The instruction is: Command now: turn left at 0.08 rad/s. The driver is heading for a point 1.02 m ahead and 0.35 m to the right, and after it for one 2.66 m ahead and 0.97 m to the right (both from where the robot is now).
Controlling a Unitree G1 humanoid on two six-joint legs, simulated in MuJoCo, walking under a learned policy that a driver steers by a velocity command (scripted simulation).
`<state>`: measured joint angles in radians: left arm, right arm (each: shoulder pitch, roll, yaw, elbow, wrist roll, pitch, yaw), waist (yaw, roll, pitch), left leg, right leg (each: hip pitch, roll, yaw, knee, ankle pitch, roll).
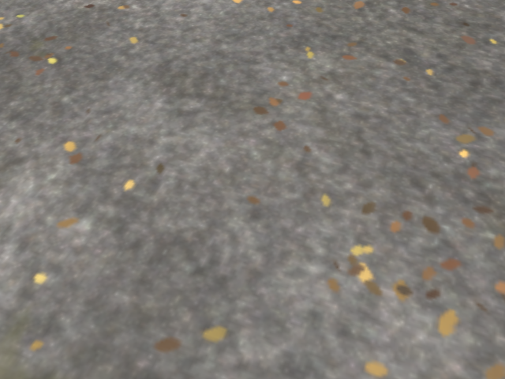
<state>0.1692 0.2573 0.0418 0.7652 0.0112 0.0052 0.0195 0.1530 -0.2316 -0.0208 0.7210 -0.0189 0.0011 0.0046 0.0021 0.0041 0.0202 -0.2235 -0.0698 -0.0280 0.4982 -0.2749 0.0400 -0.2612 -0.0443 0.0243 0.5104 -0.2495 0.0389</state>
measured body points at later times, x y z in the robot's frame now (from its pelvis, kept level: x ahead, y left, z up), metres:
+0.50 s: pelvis +0.01 -0.02 +0.00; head +0.02 -0.02 +0.45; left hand +0.12 +0.24 -0.13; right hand +0.10 -0.28 -0.13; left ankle -0.01 +0.09 -0.74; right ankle +0.01 -0.14 -0.74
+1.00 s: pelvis +0.05 -0.04 -0.01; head +0.05 -0.05 +0.44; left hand +0.10 +0.22 -0.14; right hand +0.04 -0.30 -0.16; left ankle -0.01 +0.09 -0.74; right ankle +0.02 -0.14 -0.74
